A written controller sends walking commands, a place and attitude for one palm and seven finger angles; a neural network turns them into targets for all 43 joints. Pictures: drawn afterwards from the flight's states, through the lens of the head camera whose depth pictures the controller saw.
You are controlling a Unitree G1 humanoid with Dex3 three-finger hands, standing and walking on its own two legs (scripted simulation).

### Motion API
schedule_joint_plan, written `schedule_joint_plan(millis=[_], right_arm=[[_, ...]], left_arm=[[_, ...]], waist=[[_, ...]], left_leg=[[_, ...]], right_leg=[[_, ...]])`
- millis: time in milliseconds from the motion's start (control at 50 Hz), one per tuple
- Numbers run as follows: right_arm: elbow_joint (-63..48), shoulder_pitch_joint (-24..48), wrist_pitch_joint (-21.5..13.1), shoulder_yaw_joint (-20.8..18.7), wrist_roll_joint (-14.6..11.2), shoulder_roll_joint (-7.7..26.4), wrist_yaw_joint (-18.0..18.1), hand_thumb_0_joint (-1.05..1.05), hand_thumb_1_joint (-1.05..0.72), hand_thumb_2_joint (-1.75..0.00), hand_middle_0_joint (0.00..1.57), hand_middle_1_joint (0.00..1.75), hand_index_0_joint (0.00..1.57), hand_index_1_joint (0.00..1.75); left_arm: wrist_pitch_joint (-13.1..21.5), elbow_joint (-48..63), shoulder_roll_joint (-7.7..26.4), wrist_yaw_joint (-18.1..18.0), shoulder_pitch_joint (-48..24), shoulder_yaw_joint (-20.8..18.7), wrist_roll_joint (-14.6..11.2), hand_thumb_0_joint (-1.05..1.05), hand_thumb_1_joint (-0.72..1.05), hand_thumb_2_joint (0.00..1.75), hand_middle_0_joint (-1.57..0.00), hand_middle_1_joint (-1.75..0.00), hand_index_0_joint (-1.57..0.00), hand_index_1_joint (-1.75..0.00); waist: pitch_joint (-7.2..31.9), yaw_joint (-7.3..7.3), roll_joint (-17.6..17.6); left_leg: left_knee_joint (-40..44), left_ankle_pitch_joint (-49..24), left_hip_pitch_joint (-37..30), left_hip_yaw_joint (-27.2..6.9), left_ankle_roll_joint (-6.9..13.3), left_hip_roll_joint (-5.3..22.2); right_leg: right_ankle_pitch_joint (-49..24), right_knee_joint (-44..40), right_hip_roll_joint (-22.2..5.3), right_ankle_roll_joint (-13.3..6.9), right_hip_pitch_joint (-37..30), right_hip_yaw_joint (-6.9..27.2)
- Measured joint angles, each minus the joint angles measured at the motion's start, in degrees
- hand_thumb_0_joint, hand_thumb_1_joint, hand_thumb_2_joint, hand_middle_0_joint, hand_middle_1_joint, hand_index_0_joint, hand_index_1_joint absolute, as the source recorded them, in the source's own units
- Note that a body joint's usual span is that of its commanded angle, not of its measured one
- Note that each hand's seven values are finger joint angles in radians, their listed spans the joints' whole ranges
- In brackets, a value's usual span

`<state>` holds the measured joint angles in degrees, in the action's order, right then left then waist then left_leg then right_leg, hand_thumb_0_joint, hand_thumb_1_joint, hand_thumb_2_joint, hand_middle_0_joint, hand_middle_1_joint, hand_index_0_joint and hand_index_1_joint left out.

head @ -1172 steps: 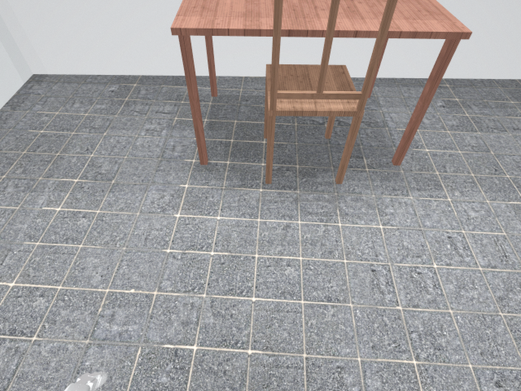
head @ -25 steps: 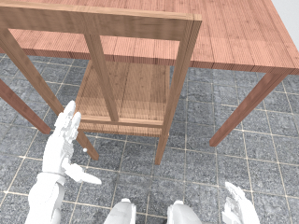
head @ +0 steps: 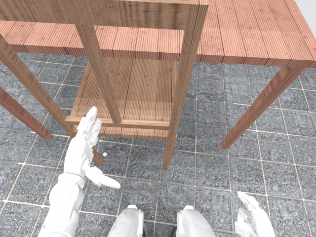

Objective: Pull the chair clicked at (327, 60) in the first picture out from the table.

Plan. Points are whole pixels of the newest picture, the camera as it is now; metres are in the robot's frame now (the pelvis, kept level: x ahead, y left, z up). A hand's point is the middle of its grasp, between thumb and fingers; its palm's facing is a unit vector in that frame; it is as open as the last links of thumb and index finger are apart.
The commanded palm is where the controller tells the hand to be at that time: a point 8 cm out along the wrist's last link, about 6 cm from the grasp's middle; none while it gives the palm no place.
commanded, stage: aim the fingers beside a spindle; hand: left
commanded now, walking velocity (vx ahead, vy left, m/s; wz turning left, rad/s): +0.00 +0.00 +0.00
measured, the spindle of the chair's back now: (105, 87) +0.47 +0.15 +0.06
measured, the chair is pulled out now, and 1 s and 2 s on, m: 0.00 0.00 0.00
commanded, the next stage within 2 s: none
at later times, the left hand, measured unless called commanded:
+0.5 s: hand (97, 144) +0.33 +0.16 +0.03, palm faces +0.01 -1.00 -0.05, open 16.9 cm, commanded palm +0.30 +0.20 +0.02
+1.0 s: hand (107, 154) +0.32 +0.14 -0.01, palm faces -0.08 -1.00 +0.01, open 16.9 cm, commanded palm +0.30 +0.19 +0.01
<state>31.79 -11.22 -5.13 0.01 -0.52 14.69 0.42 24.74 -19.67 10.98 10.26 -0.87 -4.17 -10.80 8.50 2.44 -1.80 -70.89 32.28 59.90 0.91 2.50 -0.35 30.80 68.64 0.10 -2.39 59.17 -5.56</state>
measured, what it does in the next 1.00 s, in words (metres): stands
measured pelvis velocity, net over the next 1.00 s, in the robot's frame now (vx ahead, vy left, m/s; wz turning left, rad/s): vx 0.00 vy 0.01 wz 0.00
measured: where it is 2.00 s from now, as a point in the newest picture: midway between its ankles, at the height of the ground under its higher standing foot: outside the picture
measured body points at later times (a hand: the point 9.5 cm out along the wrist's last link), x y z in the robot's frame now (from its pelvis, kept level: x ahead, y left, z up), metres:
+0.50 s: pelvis +0.00 +0.00 +0.00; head +0.11 +0.01 +0.43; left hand +0.32 +0.21 +0.03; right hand +0.14 -0.24 -0.11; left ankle +0.01 +0.09 -0.63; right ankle +0.02 -0.10 -0.63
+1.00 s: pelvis +0.00 +0.01 -0.01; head +0.11 +0.01 +0.43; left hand +0.32 +0.19 -0.01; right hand +0.15 -0.24 -0.12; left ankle +0.01 +0.09 -0.63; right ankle +0.02 -0.10 -0.63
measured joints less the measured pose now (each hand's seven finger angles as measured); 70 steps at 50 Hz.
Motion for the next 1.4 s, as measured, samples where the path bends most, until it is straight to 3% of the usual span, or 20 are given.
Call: schedule_joint_plan(millis=[100, 180, 340, 500, 580, 660, 740, 840, 900, 1000, 1080, 1180, 1260, 1340, 1400], right_arm=[[0.1, -0.3, 0.2, 0.0, 0.6, -0.6, -0.1, 0.01, -0.90, -0.90, 0.20, 0.30, 0.20, 0.30], [1.0, -0.7, 0.6, 0.2, 0.5, -0.5, -0.6, 0.01, -0.90, -0.90, 0.20, 0.30, 0.20, 0.30], [0.3, -0.6, 1.9, 0.0, 0.1, -0.2, -0.4, 0.01, -0.90, -0.90, 0.20, 0.30, 0.20, 0.30], [0.1, -1.4, 2.5, 0.0, 0.5, -0.8, -1.1, 0.01, -0.90, -0.90, 0.20, 0.30, 0.20, 0.30], [0.2, -1.3, 2.8, 0.3, -0.3, -0.1, -1.3, 0.01, -0.90, -0.90, 0.20, 0.30, 0.20, 0.30], [-0.7, -0.6, 2.6, -0.1, -0.4, 0.0, -0.8, 0.01, -0.90, -0.90, 0.20, 0.30, 0.20, 0.30], [-1.1, 0.0, 2.1, -0.4, 0.5, -0.5, -0.5, 0.01, -0.90, -0.90, 0.20, 0.30, 0.20, 0.30], [-0.5, 0.3, 3.1, 0.1, 0.9, -0.9, -1.2, 0.00, -0.90, -0.90, 0.20, 0.30, 0.20, 0.30], [-0.5, 0.2, 3.9, 0.5, 0.3, -0.6, -1.7, 0.00, -0.90, -0.90, 0.20, 0.30, 0.20, 0.30], [-1.2, -0.6, 3.9, 0.4, -0.5, -0.3, -1.0, 0.01, -0.90, -0.90, 0.20, 0.30, 0.20, 0.30], [-0.9, -0.8, 2.8, 0.0, 0.2, -0.6, -0.2, 0.01, -0.90, -0.90, 0.20, 0.30, 0.20, 0.30], [0.3, -0.5, 3.0, 0.1, 0.9, -0.8, -0.9, 0.00, -0.90, -0.90, 0.20, 0.30, 0.20, 0.30], [-0.1, -0.3, 4.0, 0.4, 0.1, -0.4, -1.5, 0.01, -0.90, -0.90, 0.20, 0.30, 0.20, 0.30], [-1.2, -0.7, 3.8, 0.0, -0.4, -0.1, -1.1, 0.01, -0.90, -0.90, 0.20, 0.30, 0.20, 0.30], [-1.3, -1.0, 2.8, -0.4, -0.1, -0.2, -0.4, 0.01, -0.90, -0.90, 0.20, 0.30, 0.20, 0.30]], left_arm=[[2.4, 1.6, 0.1, -3.1, -0.7, -1.5, 0.6, -0.02, -0.50, 0.30, -0.06, -0.08, -0.07, -0.08], [4.0, -0.3, 0.9, -3.4, -3.2, -2.0, 0.3, -0.02, -0.50, 0.30, -0.06, -0.08, -0.07, -0.08], [0.0, -3.2, -0.9, -1.9, -4.4, 1.5, 0.6, -0.02, -0.50, 0.30, -0.06, -0.08, -0.06, -0.08], [4.3, 2.0, 0.4, -5.7, -1.4, -1.8, 1.3, -0.02, -0.50, 0.30, -0.06, -0.08, -0.07, -0.08], [2.4, -2.5, 0.8, -3.5, -3.2, -0.4, 0.1, -0.02, -0.50, 0.30, -0.06, -0.08, -0.06, -0.08], [-0.1, -1.9, -1.3, -2.0, -1.8, 3.4, 0.0, -0.02, -0.50, 0.30, -0.05, -0.08, -0.06, -0.08], [1.7, 3.5, -2.4, -4.7, 0.6, 5.1, 2.2, -0.02, -0.50, 0.30, -0.06, -0.08, -0.06, -0.08], [5.0, 2.3, -0.5, -8.2, -2.6, 0.7, 3.7, -0.02, -0.50, 0.30, -0.06, -0.08, -0.07, -0.08], [3.1, -2.1, 0.8, -6.8, -5.0, -0.8, 2.3, -0.02, -0.50, 0.30, -0.06, -0.08, -0.07, -0.08], [-1.2, -2.6, -0.3, -2.6, -2.6, 2.5, -0.1, -0.02, -0.50, 0.30, -0.05, -0.08, -0.06, -0.08], [0.8, 3.3, -2.0, -4.0, 0.9, 4.8, 1.2, -0.02, -0.50, 0.30, -0.06, -0.08, -0.06, -0.08], [5.1, 2.8, -0.7, -7.5, -2.1, 1.0, 3.1, -0.02, -0.50, 0.30, -0.06, -0.08, -0.07, -0.08], [2.4, -3.2, 1.0, -5.5, -5.1, -1.3, 1.8, -0.02, -0.50, 0.30, -0.06, -0.08, -0.07, -0.08], [-1.2, -2.6, 0.5, -2.4, -2.4, 0.8, -0.3, -0.02, -0.50, 0.30, -0.05, -0.08, -0.06, -0.08], [-0.1, 3.2, -0.9, -2.8, 1.8, 3.1, -0.4, -0.02, -0.50, 0.30, -0.05, -0.08, -0.06, -0.08]], waist=[[-0.2, 0.16, 0.4], [0.4, -0.11, 0.1], [0.3, 0.42, -0.2], [0.9, -0.17, 0.0], [1.3, -0.63, -0.6], [0.7, -0.32, -0.5], [0.2, 0.05, 0.1], [1.0, -0.20, 0.3], [1.3, -0.50, -0.2], [0.7, -0.52, -0.7], [0.3, -0.24, -0.3], [1.0, -0.09, 0.2], [1.4, -0.11, -0.1], [0.6, -0.07, -0.5], [0.1, -0.20, -0.5]], left_leg=[[-0.6, 0.1, 0.7, 0.2, -0.1, 0.2], [-1.4, 0.3, 1.7, -0.2, -0.1, 0.1], [-2.4, 0.6, 3.3, 0.3, 0.3, 0.1], [-1.0, 0.4, 1.4, 0.7, 0.4, 0.1], [-1.5, 0.5, 2.0, 0.0, 0.5, -0.3], [-1.9, 0.5, 2.5, -0.1, 0.6, -0.3], [-1.7, 0.5, 2.1, 0.4, 0.6, -0.2], [-2.1, 0.7, 2.2, 0.5, 0.5, -0.1], [-2.6, 0.8, 2.8, 0.2, 0.5, -0.2], [-2.1, 0.6, 2.7, 0.0, 0.6, -0.2], [-1.5, 0.6, 1.9, 0.3, 0.5, -0.1], [-1.9, 0.7, 2.0, 0.4, 0.3, -0.1], [-2.6, 0.9, 2.9, 0.2, 0.2, 0.0], [-2.2, 0.8, 2.8, 0.1, 0.3, 0.1], [-1.3, 0.5, 1.7, 0.2, 0.3, 0.1]], right_leg=[[0.0, 0.7, 0.2, -0.1, 0.8, 0.2], [0.2, 1.2, 0.0, -0.1, 1.6, -0.2], [0.4, 2.2, 0.0, 0.2, 3.3, 0.2], [0.2, 1.1, 0.0, 0.4, 1.6, 0.7], [0.4, 1.3, -0.3, 0.4, 1.8, 0.0], [0.4, 1.5, -0.4, 0.5, 2.1, -0.1], [0.3, 1.5, -0.3, 0.6, 2.0, 0.4], [0.5, 2.1, -0.2, 0.5, 2.3, 0.5], [0.7, 2.4, -0.2, 0.4, 2.7, 0.2], [0.4, 1.7, -0.2, 0.5, 2.5, 0.0], [0.3, 1.2, -0.1, 0.5, 1.8, 0.3], [0.6, 1.9, -0.1, 0.3, 2.1, 0.4], [0.8, 2.5, 0.0, 0.1, 2.9, 0.2], [0.5, 2.0, 0.0, 0.2, 2.7, 0.1], [0.3, 1.1, 0.1, 0.3, 1.7, 0.3]])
